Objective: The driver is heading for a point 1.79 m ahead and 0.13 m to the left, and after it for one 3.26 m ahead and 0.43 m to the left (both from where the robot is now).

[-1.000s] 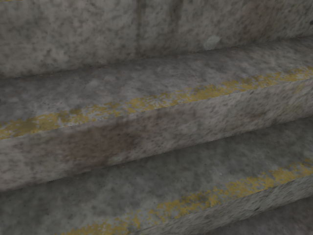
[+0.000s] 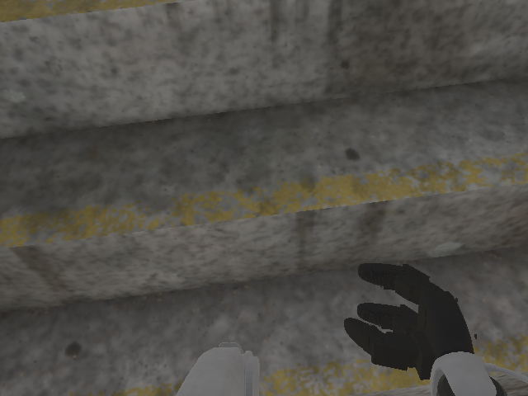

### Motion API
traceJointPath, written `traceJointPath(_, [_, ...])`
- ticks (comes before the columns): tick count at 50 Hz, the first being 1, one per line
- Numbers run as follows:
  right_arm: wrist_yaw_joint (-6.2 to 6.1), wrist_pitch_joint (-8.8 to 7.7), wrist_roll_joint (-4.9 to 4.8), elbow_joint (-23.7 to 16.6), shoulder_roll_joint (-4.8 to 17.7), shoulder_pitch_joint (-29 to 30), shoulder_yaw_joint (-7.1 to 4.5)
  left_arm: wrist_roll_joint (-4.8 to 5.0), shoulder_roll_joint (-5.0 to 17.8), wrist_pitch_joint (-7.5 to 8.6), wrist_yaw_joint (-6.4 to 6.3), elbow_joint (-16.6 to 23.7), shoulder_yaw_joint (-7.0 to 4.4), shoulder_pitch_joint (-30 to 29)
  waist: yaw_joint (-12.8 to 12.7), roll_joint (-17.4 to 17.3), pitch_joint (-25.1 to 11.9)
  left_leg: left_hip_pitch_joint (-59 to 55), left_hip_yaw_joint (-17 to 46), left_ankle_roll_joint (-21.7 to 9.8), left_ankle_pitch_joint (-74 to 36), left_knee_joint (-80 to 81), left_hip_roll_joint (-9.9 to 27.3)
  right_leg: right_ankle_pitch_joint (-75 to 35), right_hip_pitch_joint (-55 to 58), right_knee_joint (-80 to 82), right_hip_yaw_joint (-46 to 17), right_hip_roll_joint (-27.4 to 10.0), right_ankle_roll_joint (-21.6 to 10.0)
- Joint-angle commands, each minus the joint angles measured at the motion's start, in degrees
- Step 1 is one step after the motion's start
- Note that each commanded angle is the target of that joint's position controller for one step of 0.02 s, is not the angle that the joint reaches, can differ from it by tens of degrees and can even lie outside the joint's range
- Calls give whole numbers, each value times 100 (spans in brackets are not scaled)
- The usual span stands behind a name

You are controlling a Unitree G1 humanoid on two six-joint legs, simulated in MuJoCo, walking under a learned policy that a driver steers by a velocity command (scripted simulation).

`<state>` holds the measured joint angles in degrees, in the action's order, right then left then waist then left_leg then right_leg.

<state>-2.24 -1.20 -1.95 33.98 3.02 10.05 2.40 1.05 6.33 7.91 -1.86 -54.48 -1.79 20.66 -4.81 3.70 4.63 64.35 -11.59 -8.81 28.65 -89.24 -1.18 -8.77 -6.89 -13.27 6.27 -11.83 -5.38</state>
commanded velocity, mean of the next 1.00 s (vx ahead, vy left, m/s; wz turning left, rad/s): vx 0.50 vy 0.00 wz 0.00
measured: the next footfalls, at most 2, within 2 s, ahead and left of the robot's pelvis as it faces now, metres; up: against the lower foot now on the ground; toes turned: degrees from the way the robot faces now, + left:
right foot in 0.60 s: +0.10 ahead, -0.19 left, +0.21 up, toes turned -15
left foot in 0.96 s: -0.07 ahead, -0.14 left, +0.00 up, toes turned +1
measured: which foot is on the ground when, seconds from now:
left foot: down 0.00-0.58, up 0.60-0.94, down 0.96-1.00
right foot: down 0.00-0.02, up 0.04-0.58, down 0.60-0.90, up 0.92-1.00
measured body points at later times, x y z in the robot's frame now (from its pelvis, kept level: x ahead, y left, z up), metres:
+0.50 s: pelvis +0.03 -0.03 +0.14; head +0.01 -0.05 +0.59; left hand +0.14 +0.18 +0.02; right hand +0.10 -0.30 +0.00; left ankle +0.13 +0.10 -0.56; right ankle +0.07 -0.15 -0.45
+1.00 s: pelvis -0.04 -0.16 -0.08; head -0.04 -0.18 +0.37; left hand +0.28 -0.01 -0.08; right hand -0.10 -0.40 -0.23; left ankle -0.11 -0.14 -0.80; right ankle -0.05 -0.28 -0.49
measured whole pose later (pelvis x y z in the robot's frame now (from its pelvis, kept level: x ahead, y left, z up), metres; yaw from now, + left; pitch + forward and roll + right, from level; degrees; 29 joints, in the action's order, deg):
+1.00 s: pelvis -0.04 -0.16 -0.08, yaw -8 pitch +2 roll +1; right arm -0.9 -2.3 5.0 49.9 12.2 -26.8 -2.6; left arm -1.8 10.2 1.8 -3.9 -29.1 -2.9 -3.0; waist 5.1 -1.5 -2.9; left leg 10.9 -11.8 -8.6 27.5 -31.5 -6.6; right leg 27.6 -62.5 -125.9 -4.9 12.1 -5.2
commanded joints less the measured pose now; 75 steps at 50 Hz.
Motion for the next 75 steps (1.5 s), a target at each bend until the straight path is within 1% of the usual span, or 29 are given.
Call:
traceJointPath(1, [-165,60,94,345,1055,-2010,-391,137,1518,216,261,508,-375,1050,452,-233,-3881,-6114,1876,41,1461,2867,20,-5241,-1521,-3299,-435,515,-590])
traceJointPath(3, [-1,201,393,1073,1533,-2519,-755,-383,-66,170,359,1087,-112,-479,847,-1333,-2990,-5491,3736,-90,2501,4241,802,477,-3593,-7800,-1681,1610,-437])
traceJointPath(5, [-144,145,378,995,1504,-1279,-731,-709,-520,-283,192,2276,-6,-1623,270,-1012,-1461,-3259,4947,208,3794,5763,1530,732,-5103,-9808,-2115,1879,-272])
traceJointPath(7, [-82,-30,247,1494,819,-943,-520,-627,-477,-526,166,1998,104,-564,-521,-718,-342,-1960,3768,223,3029,5634,1211,686,-5157,-9653,-1675,1772,-143])
traceJointPath(9, [-51,-237,254,1831,518,-1184,-384,-410,-268,-653,148,1648,85,-29,-654,-833,-387,-1716,3229,10,2337,5662,1213,250,-5176,-10264,-1469,1851,43])
traceJointPath(18, [-280,-538,97,1903,1637,-2198,-812,-184,195,-935,165,1538,-60,-810,-18,-611,-616,-3263,3078,-316,2385,6879,1741,895,-5518,-8643,-785,1173,376])
traceJointPath(24, [-408,-496,495,1671,1680,-2268,-1026,-363,95,-816,306,1621,-43,-728,70,-964,-801,-3975,2773,-333,2641,6418,1855,1622,-4655,-6468,-582,491,197])
traceJointPath(29, [-432,-184,558,1382,1611,-1869,-994,-83,124,-857,255,1073,26,832,-386,-52,-903,-2794,889,163,3182,3745,712,2413,-913,-2367,922,942,145])
traceJointPath(31, [-239,-102,740,1167,486,-1940,-746,-595,77,-696,208,736,147,1605,-524,1561,-1180,-1485,74,419,1934,-1959,-791,1323,-203,-2962,484,994,109])
traceJointPath(33, [-355,-136,336,-3,25,-1330,-488,-1090,897,-613,48,1897,106,-724,697,748,-1574,-465,1486,1135,-450,-3420,-217,2768,-1389,-1890,-2781,-653,-172])
traceJointPath(35, [-96,-144,598,9,1135,-1643,-658,-748,1156,-288,-88,2169,23,-1042,899,-866,-783,-1154,1759,1168,-798,-2328,262,3615,-2302,-1987,-2648,-533,-326])
traceJointPath(40, [41,251,618,467,1693,-3586,-868,-563,944,-16,-33,2053,-14,-1493,1519,-479,-1145,-3357,20,910,-2331,-923,-468,4035,-3078,-3474,-2062,155,-485])
traceJointPath(44, [237,235,428,936,858,-4590,-577,-642,624,-448,-188,2330,12,-2253,1989,-88,-287,-5457,-421,95,-2478,5921,-108,3888,-4142,-5431,-391,1132,307])
traceJointPath(46, [298,81,552,1214,376,-3416,-358,-332,44,-844,-308,2251,85,-1186,908,-1315,-110,-5258,239,-239,-4481,8235,431,4873,-4175,-9311,-248,2192,-88])
traceJointPath(48, [162,-220,828,1054,801,-2564,-267,-33,-762,-859,-210,2610,111,-1513,143,-687,-626,-5166,1286,-334,-4384,6496,1010,3811,-5544,-14075,-1933,2964,-71])
traceJointPath(50, [84,-501,715,1122,1346,-3556,-466,-396,-128,-486,-88,2587,217,-1082,-149,840,-531,-7165,2433,243,-3960,6059,1833,2406,-7988,-12721,-2274,2119,4])
traceJointPath(51, [-99,-735,385,599,2537,-2933,-975,-633,874,-609,-10,3225,105,-2055,49,-500,-518,-6890,5052,-665,-543,7777,3392,1863,-8105,-10915,-2674,1122,412])
traceJointPath(52, [-153,-826,405,642,1988,-2475,-827,-574,1506,-729,-54,3106,-157,-3047,448,482,-437,-6552,5263,-1040,243,8165,3171,1375,-8045,-11082,-2528,1110,693])
traceJointPath(54, [-181,-879,442,713,1790,-3002,-728,-398,1397,-845,36,3023,-197,-3606,1010,1374,201,-6063,4489,-890,-797,7866,2739,979,-7611,-10105,-2180,858,664])
traceJointPath(58, [-260,-823,392,930,1413,-3309,-593,-234,598,-954,238,2979,77,-3418,1128,380,262,-5394,3030,-794,-798,7953,1692,1184,-5745,-7222,-588,113,338])
traceJointPath(59, [615,-685,644,1922,784,-3752,-196,-705,78,-1330,637,2326,371,-3380,1051,-1723,-787,-4568,2791,-1335,-1664,7784,1541,1562,-5118,-7258,-571,272,-172])
traceJointPath(60, [878,-629,563,1732,907,-3504,-203,-663,481,-1469,636,2361,259,-2929,837,-1113,-658,-4783,2488,-1291,-3125,7606,1584,1785,-4621,-6664,-453,382,-365])
traceJointPath(63, [1052,-473,404,1546,1493,-2941,-242,-651,835,-1314,494,2282,229,-2873,600,-993,-1381,-5887,1724,-1305,-6163,7086,1419,2897,-3209,-4260,108,1067,-225])
traceJointPath(65, [1196,-269,692,1659,2048,-2111,-421,-331,785,-1156,513,1911,259,-1593,-251,-1088,-1573,-6484,1689,-1417,-8961,6099,1538,1135,-2013,-1450,-261,1163,-300])
traceJointPath(67, [1425,-105,1041,1843,1467,-2523,-443,-188,1086,-1138,424,905,42,656,-520,-540,-2171,-5098,1475,-980,-7901,3864,1058,-865,568,-41,-1018,788,-283])
traceJointPath(68, [1634,-55,911,2004,508,-3583,-256,-427,1884,-1072,445,334,-237,1271,241,924,-2601,-2659,968,-590,-2997,1770,236,-4833,2218,-1648,-1760,-255,-1379])
traceJointPath(70, [1507,60,495,1921,183,-2643,-149,-888,1187,-1016,655,-48,-184,1451,-211,495,-1564,936,2323,-719,-1926,-3851,-470,-248,1447,-1122,-2369,-766,-1455])
traceJointPath(73, [1139,-18,273,1238,436,-2190,-140,-479,270,-672,688,-483,269,423,697,35,-1519,2663,2177,-1075,-2083,-5568,-189,80,672,-696,-1664,-759,-930])
traceJointPath(75, [1127,48,235,948,279,-1763,48,-691,97,-479,608,-725,470,91,1202,-118,-1501,2687,1769,-1116,-2241,-5771,120,721,-234,-346,-1015,-405,-433])
Over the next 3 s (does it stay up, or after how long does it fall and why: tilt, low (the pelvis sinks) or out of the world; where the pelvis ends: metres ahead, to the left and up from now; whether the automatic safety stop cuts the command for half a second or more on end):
stays up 0.39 -0.37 0.33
